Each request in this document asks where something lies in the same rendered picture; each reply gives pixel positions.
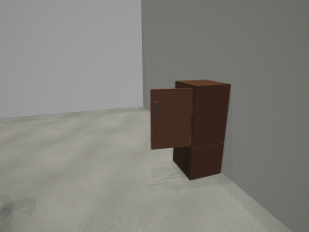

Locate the cupboard door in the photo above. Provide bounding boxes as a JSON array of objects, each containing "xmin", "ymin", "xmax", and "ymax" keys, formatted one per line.
[{"xmin": 151, "ymin": 88, "xmax": 193, "ymax": 150}]

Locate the handle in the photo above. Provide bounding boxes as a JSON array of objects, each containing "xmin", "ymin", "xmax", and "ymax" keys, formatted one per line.
[{"xmin": 154, "ymin": 101, "xmax": 158, "ymax": 116}]

